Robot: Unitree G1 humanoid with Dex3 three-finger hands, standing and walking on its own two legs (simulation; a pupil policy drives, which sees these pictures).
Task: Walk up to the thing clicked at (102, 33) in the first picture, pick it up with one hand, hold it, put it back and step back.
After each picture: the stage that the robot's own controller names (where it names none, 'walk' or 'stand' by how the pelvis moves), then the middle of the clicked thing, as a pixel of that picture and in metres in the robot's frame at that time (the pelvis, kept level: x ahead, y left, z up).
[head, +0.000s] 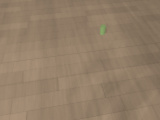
stand; (102, 29) +1.62 -0.27 -0.72
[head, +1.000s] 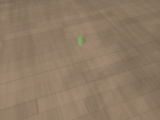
walk; (80, 40) +1.51 +0.12 -0.70
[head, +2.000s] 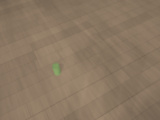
walk; (56, 69) +0.98 +0.31 -0.72
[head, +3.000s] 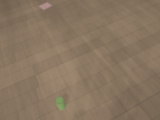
walk; (60, 103) +0.61 +0.27 -0.72
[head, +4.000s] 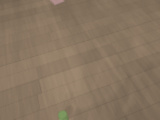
stand; (63, 117) +0.45 +0.20 -0.70
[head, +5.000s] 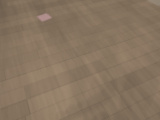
stand; out of the picture +0.37 +0.20 -0.72
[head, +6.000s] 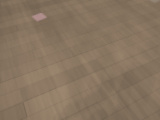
stand; out of the picture +0.34 +0.21 -0.71
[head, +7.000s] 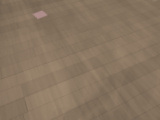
stand; out of the picture +0.38 +0.22 -0.73
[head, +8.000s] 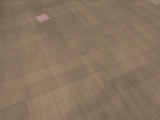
stand; out of the picture +0.37 +0.22 -0.73
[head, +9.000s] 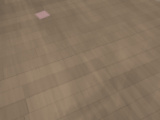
stand; out of the picture +0.36 +0.22 -0.73
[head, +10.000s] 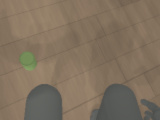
go down; (28, 61) +0.44 +0.23 -0.37
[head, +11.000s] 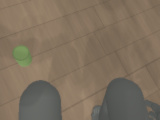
go down; (23, 56) +0.45 +0.24 -0.31
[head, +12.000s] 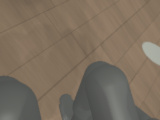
close in; out of the picture +0.44 +0.28 -0.23
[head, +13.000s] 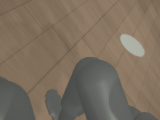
close; out of the picture +0.43 +0.29 -0.23
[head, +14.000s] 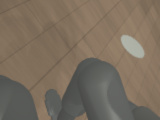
lift; out of the picture +0.41 +0.27 -0.23
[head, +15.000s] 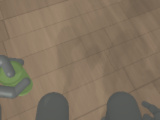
lift; (16, 79) +0.33 +0.22 -0.04
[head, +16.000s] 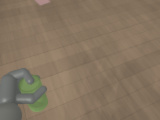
hold; (34, 93) +0.32 +0.17 +0.00
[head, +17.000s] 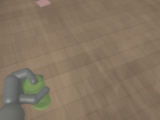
hold; (37, 93) +0.32 +0.17 -0.01
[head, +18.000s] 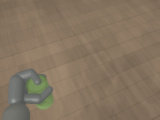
crouch; (41, 92) +0.33 +0.15 -0.03
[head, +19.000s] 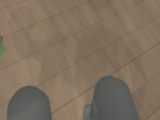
lower; out of the picture +0.47 +0.25 -0.11
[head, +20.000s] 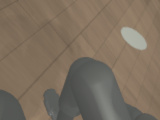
lower; out of the picture +0.44 +0.29 -0.23
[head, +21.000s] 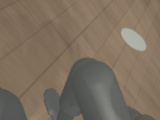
lower; out of the picture +0.43 +0.29 -0.23
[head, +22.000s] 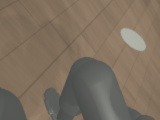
lower; out of the picture +0.44 +0.29 -0.23
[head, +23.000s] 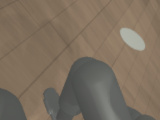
lower; out of the picture +0.44 +0.29 -0.23
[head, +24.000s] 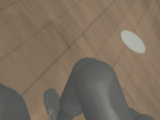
draw back; out of the picture +0.44 +0.29 -0.23
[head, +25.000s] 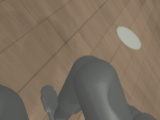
rise; out of the picture +0.43 +0.29 -0.23
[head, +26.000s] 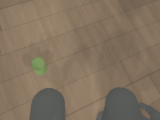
walk; (39, 66) +0.46 +0.21 -0.39
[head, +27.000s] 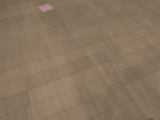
stand; out of the picture +0.38 +0.18 -0.66
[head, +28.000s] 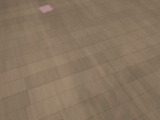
stand; out of the picture +0.39 +0.19 -0.67
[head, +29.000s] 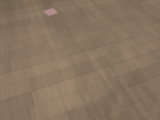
stand; out of the picture +0.39 +0.17 -0.70
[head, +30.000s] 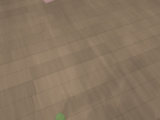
walk; (60, 119) +0.42 +0.17 -0.71
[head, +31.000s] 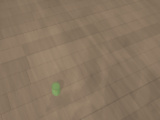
walk; (56, 89) +0.61 +0.15 -0.71
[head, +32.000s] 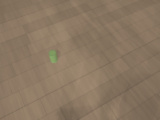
walk; (53, 56) +0.92 +0.27 -0.69
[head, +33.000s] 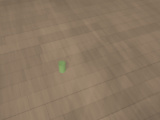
stand; (62, 66) +1.00 +0.19 -0.72
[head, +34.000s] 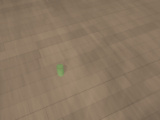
stand; (60, 70) +1.00 +0.22 -0.73
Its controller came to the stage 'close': yes
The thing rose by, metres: 0.70
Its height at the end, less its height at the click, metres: +0.00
